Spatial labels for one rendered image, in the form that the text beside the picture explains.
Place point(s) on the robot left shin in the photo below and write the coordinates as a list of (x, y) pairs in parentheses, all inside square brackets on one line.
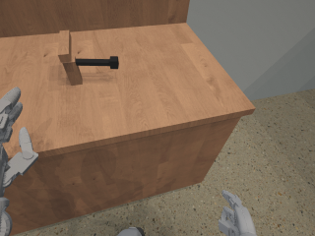
[(134, 228)]

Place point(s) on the robot left forearm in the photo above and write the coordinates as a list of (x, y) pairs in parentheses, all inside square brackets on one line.
[(6, 222)]

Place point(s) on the tap lever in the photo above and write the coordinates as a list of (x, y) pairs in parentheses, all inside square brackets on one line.
[(113, 62)]

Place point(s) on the counter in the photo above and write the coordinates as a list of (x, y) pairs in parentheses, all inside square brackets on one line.
[(108, 137)]

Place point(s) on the robot right hand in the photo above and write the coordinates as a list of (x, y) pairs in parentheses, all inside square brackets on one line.
[(240, 220)]

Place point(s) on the robot left hand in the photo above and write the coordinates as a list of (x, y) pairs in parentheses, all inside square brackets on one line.
[(10, 110)]

